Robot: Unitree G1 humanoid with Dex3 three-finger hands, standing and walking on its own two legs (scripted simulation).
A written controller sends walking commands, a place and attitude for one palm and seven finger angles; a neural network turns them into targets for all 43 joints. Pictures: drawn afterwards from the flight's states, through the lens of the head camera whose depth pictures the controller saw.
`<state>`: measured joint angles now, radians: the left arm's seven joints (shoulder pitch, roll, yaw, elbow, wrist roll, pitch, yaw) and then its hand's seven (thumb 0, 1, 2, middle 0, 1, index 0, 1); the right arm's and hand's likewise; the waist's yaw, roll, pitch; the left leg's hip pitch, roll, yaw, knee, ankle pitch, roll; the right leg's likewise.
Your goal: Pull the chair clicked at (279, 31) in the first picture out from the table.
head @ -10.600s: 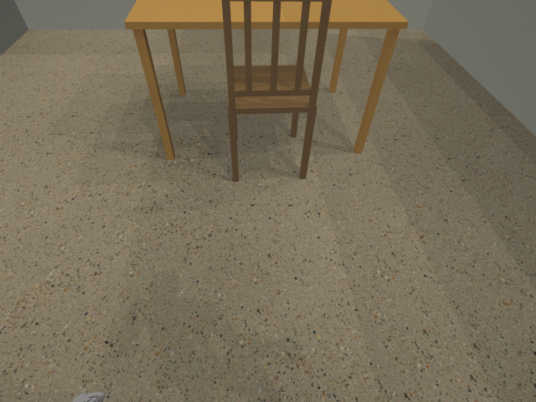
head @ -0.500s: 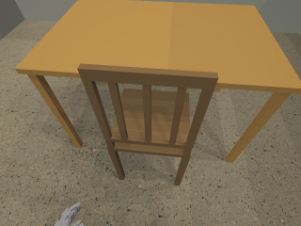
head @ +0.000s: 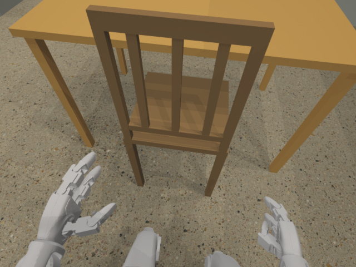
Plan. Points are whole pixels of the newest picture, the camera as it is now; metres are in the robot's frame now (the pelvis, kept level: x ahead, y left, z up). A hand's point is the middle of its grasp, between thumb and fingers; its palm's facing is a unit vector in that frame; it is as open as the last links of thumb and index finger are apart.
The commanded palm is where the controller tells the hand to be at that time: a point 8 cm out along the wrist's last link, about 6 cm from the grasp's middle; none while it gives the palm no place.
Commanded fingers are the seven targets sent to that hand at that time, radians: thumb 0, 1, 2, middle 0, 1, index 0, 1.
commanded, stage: raise the hand toward the chair's back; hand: left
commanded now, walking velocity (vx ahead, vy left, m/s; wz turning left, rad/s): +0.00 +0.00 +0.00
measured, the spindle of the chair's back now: (176, 93) +0.56 +0.07 +0.05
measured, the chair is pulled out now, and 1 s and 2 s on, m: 0.00 0.00 0.00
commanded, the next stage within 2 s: aim the fingers beside a spindle in 1.48 s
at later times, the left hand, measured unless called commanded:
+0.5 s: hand (82, 193) +0.24 +0.22 +0.06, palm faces -0.03 -1.00 -0.04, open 15.2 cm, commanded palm +0.22 +0.28 +0.07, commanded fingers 0.00 -0.43 0.33 -0.07 -0.09 -0.07 -0.09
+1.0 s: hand (69, 179) +0.26 +0.25 +0.07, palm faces -0.03 -1.00 -0.06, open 16.9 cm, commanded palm +0.24 +0.30 +0.08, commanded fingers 0.00 -0.50 0.30 -0.06 -0.08 -0.06 -0.08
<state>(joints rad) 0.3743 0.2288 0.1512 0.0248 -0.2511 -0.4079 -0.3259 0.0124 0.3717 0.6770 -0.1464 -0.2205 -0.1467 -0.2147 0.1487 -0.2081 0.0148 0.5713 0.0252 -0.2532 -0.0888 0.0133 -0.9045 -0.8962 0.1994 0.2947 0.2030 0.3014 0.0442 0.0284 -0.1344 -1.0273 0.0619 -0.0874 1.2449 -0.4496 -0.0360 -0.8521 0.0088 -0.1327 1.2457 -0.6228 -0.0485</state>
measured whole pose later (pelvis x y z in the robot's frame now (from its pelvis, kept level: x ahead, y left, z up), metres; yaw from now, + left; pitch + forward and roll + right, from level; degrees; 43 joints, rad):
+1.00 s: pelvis +0.02 +0.04 +0.03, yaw -1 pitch +12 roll -4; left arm 0.28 0.28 0.22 0.09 -0.26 -0.33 -0.31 -0.01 -0.50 0.30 -0.06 -0.08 -0.06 -0.08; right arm 0.23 -0.23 0.04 0.59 0.02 -0.23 -0.06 0.01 -0.90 -0.90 0.20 0.30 0.21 0.30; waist -0.01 0.04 -0.12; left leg -0.91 0.04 -0.03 1.10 -0.42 0.02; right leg -0.72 -0.02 -0.09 1.05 -0.55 0.02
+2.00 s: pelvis +0.02 +0.03 +0.02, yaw -1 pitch +15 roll -3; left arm 0.11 0.25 0.20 0.24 -0.24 -0.35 -0.29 -0.01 -0.50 0.30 -0.06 -0.08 -0.06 -0.08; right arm 0.24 -0.25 0.02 0.59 0.01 -0.23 -0.05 0.01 -0.90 -0.90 0.20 0.30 0.21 0.30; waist -0.03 0.04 -0.13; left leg -0.97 0.05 -0.03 1.13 -0.43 0.00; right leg -0.80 -0.01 -0.08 1.11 -0.57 0.00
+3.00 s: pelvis +0.01 +0.03 -0.01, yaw -2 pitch +21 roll -3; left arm -0.32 0.23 0.17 0.57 -0.14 -0.41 -0.13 -0.01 -0.50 0.30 -0.06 -0.08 -0.06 -0.08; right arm 0.25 -0.25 0.01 0.62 -0.01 -0.09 -0.01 0.01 -0.90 -0.90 0.20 0.30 0.21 0.30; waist -0.07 0.04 -0.15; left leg -1.18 0.05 -0.02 1.26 -0.46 0.00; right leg -1.02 -0.01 -0.07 1.26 -0.61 0.00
